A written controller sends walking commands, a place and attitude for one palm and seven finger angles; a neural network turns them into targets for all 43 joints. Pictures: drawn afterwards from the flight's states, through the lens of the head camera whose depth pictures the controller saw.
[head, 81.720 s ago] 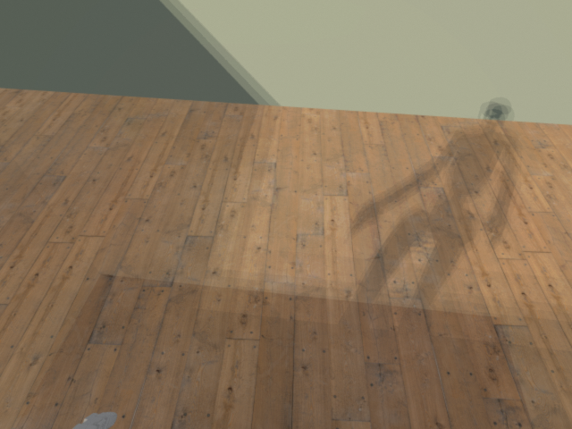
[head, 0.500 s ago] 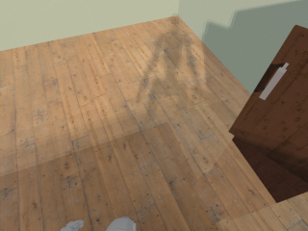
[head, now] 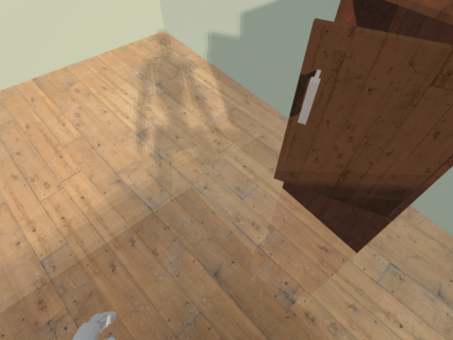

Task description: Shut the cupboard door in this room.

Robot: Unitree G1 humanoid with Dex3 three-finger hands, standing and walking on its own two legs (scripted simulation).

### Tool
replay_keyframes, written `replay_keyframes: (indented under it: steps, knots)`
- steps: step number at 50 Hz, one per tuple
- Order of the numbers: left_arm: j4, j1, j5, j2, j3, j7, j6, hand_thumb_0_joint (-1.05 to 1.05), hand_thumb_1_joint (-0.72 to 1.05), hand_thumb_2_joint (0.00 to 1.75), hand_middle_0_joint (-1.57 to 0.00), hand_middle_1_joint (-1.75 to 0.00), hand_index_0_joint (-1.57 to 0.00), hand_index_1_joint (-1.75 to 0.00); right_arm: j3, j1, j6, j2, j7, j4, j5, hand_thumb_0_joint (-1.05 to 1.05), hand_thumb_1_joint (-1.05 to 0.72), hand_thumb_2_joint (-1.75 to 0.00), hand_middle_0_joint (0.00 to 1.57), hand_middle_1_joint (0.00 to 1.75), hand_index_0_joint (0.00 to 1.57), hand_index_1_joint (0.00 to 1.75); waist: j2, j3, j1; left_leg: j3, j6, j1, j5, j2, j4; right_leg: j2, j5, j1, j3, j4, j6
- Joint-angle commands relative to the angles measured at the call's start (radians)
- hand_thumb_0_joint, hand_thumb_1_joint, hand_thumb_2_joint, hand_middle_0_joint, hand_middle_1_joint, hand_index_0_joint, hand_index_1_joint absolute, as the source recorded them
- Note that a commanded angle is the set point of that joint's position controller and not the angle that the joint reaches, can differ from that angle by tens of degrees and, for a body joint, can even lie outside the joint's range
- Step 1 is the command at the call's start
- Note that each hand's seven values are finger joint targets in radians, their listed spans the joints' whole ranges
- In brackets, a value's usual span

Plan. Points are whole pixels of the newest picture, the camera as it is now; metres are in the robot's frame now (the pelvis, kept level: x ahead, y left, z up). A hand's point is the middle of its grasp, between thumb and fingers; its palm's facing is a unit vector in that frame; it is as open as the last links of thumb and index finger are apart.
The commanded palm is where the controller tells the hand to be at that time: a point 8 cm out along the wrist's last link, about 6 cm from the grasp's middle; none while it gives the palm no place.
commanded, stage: turn to face it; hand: left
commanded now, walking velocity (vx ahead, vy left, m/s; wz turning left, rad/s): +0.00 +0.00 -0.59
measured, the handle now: (310, 97) +0.67 -0.19 +0.02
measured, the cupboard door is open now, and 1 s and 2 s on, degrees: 26 26 26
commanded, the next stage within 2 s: take the last steps up to it in 0.56 s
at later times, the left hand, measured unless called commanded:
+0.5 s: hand (133, 328) +0.16 +0.20 -0.15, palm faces -0.22 -0.96 -0.20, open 7.4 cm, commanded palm none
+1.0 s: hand (156, 331) +0.16 +0.15 -0.17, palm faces -0.34 -0.93 -0.15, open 7.4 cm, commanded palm none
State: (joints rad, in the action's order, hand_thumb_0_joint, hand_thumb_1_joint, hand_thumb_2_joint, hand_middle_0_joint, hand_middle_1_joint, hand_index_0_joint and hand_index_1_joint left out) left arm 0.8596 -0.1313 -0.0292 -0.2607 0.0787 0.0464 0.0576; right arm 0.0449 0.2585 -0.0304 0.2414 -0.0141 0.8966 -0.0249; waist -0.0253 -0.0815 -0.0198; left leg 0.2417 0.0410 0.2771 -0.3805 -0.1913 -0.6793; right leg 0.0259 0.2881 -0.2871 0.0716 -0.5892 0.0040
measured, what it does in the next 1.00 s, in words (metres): steps on the spot, turning right: left foot, then right foot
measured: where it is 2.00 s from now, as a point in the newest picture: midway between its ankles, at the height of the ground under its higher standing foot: outside the picture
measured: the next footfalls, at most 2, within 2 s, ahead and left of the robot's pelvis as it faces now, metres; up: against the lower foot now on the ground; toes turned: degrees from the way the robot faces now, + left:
left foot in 0.32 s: +0.09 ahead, +0.12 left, +0.00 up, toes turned -5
right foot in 0.64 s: +0.01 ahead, -0.12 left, +0.00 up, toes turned -19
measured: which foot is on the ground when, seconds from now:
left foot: down 0.00-0.00, up 0.02-0.30, down 0.32-0.64, up 0.66-0.92, down 0.94-1.00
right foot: down 0.00-0.32, up 0.34-0.62, down 0.64-0.94, up 0.96-1.00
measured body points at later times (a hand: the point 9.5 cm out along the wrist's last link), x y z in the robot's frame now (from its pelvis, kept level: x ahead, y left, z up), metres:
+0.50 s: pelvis +0.02 +0.02 +0.01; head +0.07 +0.03 +0.46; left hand +0.17 +0.25 -0.14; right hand +0.02 -0.24 -0.12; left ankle +0.05 +0.13 -0.72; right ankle -0.04 -0.10 -0.66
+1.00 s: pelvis +0.06 -0.01 +0.00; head +0.09 +0.01 +0.45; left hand +0.18 +0.20 -0.16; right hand +0.01 -0.26 -0.13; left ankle +0.10 +0.08 -0.73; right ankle -0.03 -0.10 -0.70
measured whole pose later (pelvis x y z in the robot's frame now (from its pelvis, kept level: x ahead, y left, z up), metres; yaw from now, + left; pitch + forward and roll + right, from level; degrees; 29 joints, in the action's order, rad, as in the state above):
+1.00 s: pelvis +0.06 -0.01 +0.00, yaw -22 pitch +1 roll -1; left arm 1.01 -0.27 -0.03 -0.20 0.07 0.02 0.05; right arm 0.02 0.26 0.03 0.19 -0.02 0.95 -0.04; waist 0.03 -0.01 -0.02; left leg 0.12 -0.01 0.30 -0.32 -0.07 -0.62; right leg -0.03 0.47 -0.30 -0.01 -0.79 -0.03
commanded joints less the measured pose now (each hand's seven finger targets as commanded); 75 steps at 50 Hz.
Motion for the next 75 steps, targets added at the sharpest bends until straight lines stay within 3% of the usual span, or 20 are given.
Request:
replay_keyframes:
  steps: [1, 6, 13, 16, 21, 29, 30, 32, 37, 45, 46, 47, 49, 53, 58, 66, 67, 68, 69, 75]
  knots:
    - [-0.013, -0.197, 0.012, -0.257, 0.048, -0.046, -0.04, 0.0, 0.9, 0.9, -0.2, -0.3, -0.2, -0.3, 0.023, -0.122, -0.003, 0.108, -0.011, -0.144, 0.015, 0.0, -0.9, -0.9, 0.2, 0.3, 0.2, 0.3, 0.247, 0.144, 0.111, -0.208, 0.027, 0.362, -0.257, 0.082, -0.466, 0.368, -0.504, 0.244, -0.468, 0.248, -0.242]
    - [-0.067, 0.005, 0.002, -0.17, 0.027, -0.055, -0.033, 0.0, 0.9, 0.9, -0.2, -0.3, -0.2, -0.3, 0.022, -0.045, -0.001, 0.099, -0.004, -0.079, 0.009, 0.0, -0.9, -0.9, 0.2, 0.3, 0.2, 0.3, 0.2, 0.138, 0.01, -0.202, 0.045, 0.243, -0.057, 0.087, -0.37, 0.205, -0.367, 0.097, -0.282, 0.212, -0.186]
    - [-0.048, 0.01, 0.009, -0.17, 0.033, -0.048, -0.023, 0.0, 0.9, 0.9, -0.2, -0.3, -0.2, -0.3, 0.015, 0.043, 0.018, 0.082, -0.013, -0.061, 0.016, 0.0, -0.9, -0.9, 0.2, 0.3, 0.2, 0.3, 0.192, 0.145, -0.019, -0.175, 0.025, -0.01, 0.114, 0.158, 0.125, 0.148, -0.317, 0.009, -0.339, 0.125, -0.129]
    - [-0.08, -0.029, 0.019, -0.065, 0.009, -0.035, -0.014, 0.0, 0.9, 0.9, -0.2, -0.3, -0.2, -0.3, 0.039, 0.101, 0.033, 0.253, -0.023, -0.067, -0.007, 0.0, -0.9, -0.9, 0.2, 0.3, 0.2, 0.3, -0.274, 0.155, -0.031, -0.596, -0.186, -0.16, 0.319, -0.265, 0.398, -0.072, 0.32, -0.25, -0.095, -0.343, 0.01]
    - [-0.033, -0.016, 0.009, -0.051, 0.013, -0.017, -0.005, 0.0, 0.9, 0.9, -0.2, -0.3, -0.2, -0.3, 0.015, -0.008, 0.038, 0.159, -0.032, -0.071, -0.013, 0.0, -0.9, -0.9, 0.2, 0.3, 0.2, 0.3, -0.143, 0.1, 0.011, -0.319, -0.18, -0.115, 0.537, -0.133, 0.327, -0.003, 0.199, -0.235, -0.082, -0.491, 0.034]
    - [-0.001, -0.064, 0.01, -0.024, -0.002, -0.026, -0.023, 0.0, 0.9, 0.9, -0.2, -0.3, -0.2, -0.3, 0.037, 0.037, 0.02, 0.165, -0.021, 0.001, 0.001, 0.0, -0.9, -0.9, 0.2, 0.3, 0.2, 0.3, -0.152, 0.151, 0.011, -0.222, -0.132, -0.108, 0.536, -0.107, 0.193, -0.043, -0.033, 0.069, 0.013, 0.072, 0.003]
    - [0.013, -0.115, 0.008, -0.052, 0.005, -0.029, -0.03, 0.0, 0.9, 0.9, -0.2, -0.3, -0.2, -0.3, 0.039, 0.021, 0.019, 0.158, -0.017, -0.001, 0.006, 0.0, -0.9, -0.9, 0.2, 0.3, 0.2, 0.3, -0.093, 0.168, 0.037, -0.181, -0.085, -0.069, 0.441, -0.071, 0.129, -0.013, -0.152, 0.154, -0.03, 0.189, -0.011]
    - [0.045, -0.176, 0.0, -0.19, 0.026, -0.047, -0.046, 0.0, 0.9, 0.9, -0.2, -0.3, -0.2, -0.3, 0.018, -0.039, 0.015, 0.054, -0.007, -0.05, 0.016, 0.0, -0.9, -0.9, 0.2, 0.3, 0.2, 0.3, 0.248, 0.134, 0.07, -0.093, 0.011, 0.257, -0.217, 0.134, -0.175, 0.329, -0.548, 0.288, -0.405, 0.259, -0.178]
    - [0.037, -0.078, 0.006, -0.102, 0.01, -0.06, -0.047, 0.0, 0.9, 0.9, -0.2, -0.3, -0.2, -0.3, 0.018, -0.031, 0.003, 0.067, -0.008, 0.0, 0.003, 0.0, -0.9, -0.9, 0.2, 0.3, 0.2, 0.3, 0.212, 0.095, 0.019, -0.2, 0.021, 0.288, -0.088, 0.11, -0.395, 0.207, -0.337, 0.192, -0.266, 0.272, -0.213]
    - [0.063, -0.062, 0.008, -0.105, 0.017, -0.039, -0.055, 0.0, 0.9, 0.9, -0.2, -0.3, -0.2, -0.3, 0.009, 0.083, 0.046, 0.04, -0.006, 0.033, -0.002, 0.0, -0.9, -0.9, 0.2, 0.3, 0.2, 0.3, 0.15, 0.071, -0.035, -0.113, 0.0, -0.095, 0.102, 0.158, 0.179, 0.118, 0.071, -0.019, -0.263, 0.23, -0.166]
    - [0.057, -0.064, 0.016, -0.062, 0.008, -0.033, -0.052, 0.0, 0.9, 0.9, -0.2, -0.3, -0.2, -0.3, 0.015, 0.152, 0.059, 0.085, -0.014, 0.058, -0.006, 0.0, -0.9, -0.9, 0.2, 0.3, 0.2, 0.3, 0.015, 0.086, -0.064, -0.215, -0.021, -0.258, 0.08, 0.087, 0.299, 0.058, 0.121, -0.151, -0.218, 0.093, -0.117]
    - [0.037, -0.093, 0.021, 0.007, -0.006, -0.023, -0.051, 0.0, 0.9, 0.9, -0.2, -0.3, -0.2, -0.3, 0.038, 0.232, 0.067, 0.197, -0.02, 0.074, -0.023, 0.0, -0.9, -0.9, 0.2, 0.3, 0.2, 0.3, -0.283, 0.107, -0.084, -0.583, -0.118, -0.374, -0.044, -0.189, 0.41, -0.068, 0.233, -0.348, -0.084, -0.183, -0.049]
    - [-0.007, 0.011, -0.008, -0.049, 0.0, -0.017, -0.047, 0.0, 0.9, 0.9, -0.2, -0.3, -0.2, -0.3, 0.036, 0.256, 0.063, 0.234, -0.032, 0.068, -0.02, 0.0, -0.9, -0.9, 0.2, 0.3, 0.2, 0.3, -0.162, 0.034, -0.09, -0.756, -0.226, -0.216, -0.142, -0.336, 0.509, -0.01, 0.265, -0.431, -0.127, -0.512, -0.041]
    - [0.049, -0.047, -0.005, -0.018, 0.008, 0.004, -0.038, 0.0, 0.9, 0.9, -0.2, -0.3, -0.2, -0.3, 0.004, 0.127, 0.081, 0.126, -0.036, 0.043, -0.014, 0.0, -0.9, -0.9, 0.2, 0.3, 0.2, 0.3, -0.111, 0.0, -0.01, -0.369, -0.149, -0.141, 0.211, -0.172, 0.477, 0.033, 0.028, -0.375, -0.111, -0.559, 0.001]
    - [0.058, -0.018, 0.001, 0.022, -0.011, 0.003, -0.031, 0.0, 0.9, 0.9, -0.2, -0.3, -0.2, -0.3, 0.01, 0.172, 0.08, 0.111, -0.028, 0.087, -0.011, 0.0, -0.9, -0.9, 0.2, 0.3, 0.2, 0.3, -0.149, 0.022, -0.015, -0.186, -0.143, -0.18, 0.421, -0.12, 0.439, 0.038, -0.054, -0.319, -0.04, -0.363, 0.018]
    - [0.087, -0.063, 0.0, -0.006, -0.006, 0.001, -0.055, 0.0, 0.9, 0.9, -0.2, -0.3, -0.2, -0.3, 0.035, 0.144, 0.052, 0.131, -0.015, 0.114, -0.01, 0.0, -0.9, -0.9, 0.2, 0.3, 0.2, 0.3, -0.127, 0.047, 0.025, -0.153, -0.104, -0.069, 0.289, -0.095, 0.275, -0.032, -0.107, 0.067, 0.067, 0.057, -0.006]
    - [0.124, -0.172, -0.001, -0.05, 0.005, -0.005, -0.069, 0.0, 0.9, 0.9, -0.2, -0.3, -0.2, -0.3, 0.032, 0.144, 0.054, 0.113, -0.009, 0.12, 0.0, 0.0, -0.9, -0.9, 0.2, 0.3, 0.2, 0.3, -0.041, 0.103, 0.076, -0.107, -0.071, -0.002, 0.302, -0.04, 0.116, -0.007, -0.134, 0.248, 0.02, 0.14, -0.023]
    - [0.167, -0.306, -0.006, -0.146, 0.024, -0.021, -0.088, 0.0, 0.9, 0.9, -0.2, -0.3, -0.2, -0.3, 0.017, 0.154, 0.06, 0.045, 0.001, 0.105, 0.013, 0.0, -0.9, -0.9, 0.2, 0.3, 0.2, 0.3, 0.194, 0.206, 0.127, -0.037, -0.031, 0.184, 0.081, 0.065, -0.135, 0.205, -0.134, 0.467, -0.217, 0.211, -0.092]
    - [0.179, -0.339, 0.007, -0.197, 0.027, -0.033, -0.089, 0.0, 0.9, 0.9, -0.2, -0.3, -0.2, -0.3, 0.004, 0.125, 0.053, 0.003, -0.003, 0.065, 0.016, 0.0, -0.9, -0.9, 0.2, 0.3, 0.2, 0.3, 0.299, 0.194, 0.121, -0.102, -0.026, 0.274, -0.297, 0.15, -0.359, 0.36, -0.302, 0.433, -0.408, 0.296, -0.172]
    - [0.122, -0.043, 0.002, -0.045, -0.023, -0.076, -0.086, 0.0, 0.9, 0.9, -0.2, -0.3, -0.2, -0.3, -0.017, 0.152, 0.012, -0.049, -0.015, 0.149, 0.022, 0.0, -0.9, -0.9, 0.2, 0.3, 0.2, 0.3, 0.143, 0.129, -0.008, -0.211, -0.004, 0.072, -0.082, 0.111, -0.212, 0.266, -0.733, 0.087, -0.119, 0.227, -0.174]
